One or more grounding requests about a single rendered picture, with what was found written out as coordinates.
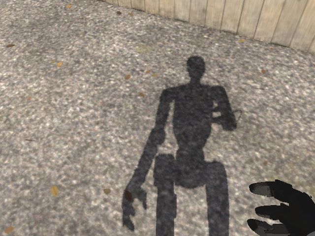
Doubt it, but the right robot hand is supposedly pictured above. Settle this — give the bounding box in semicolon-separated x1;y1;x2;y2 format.
247;179;315;236

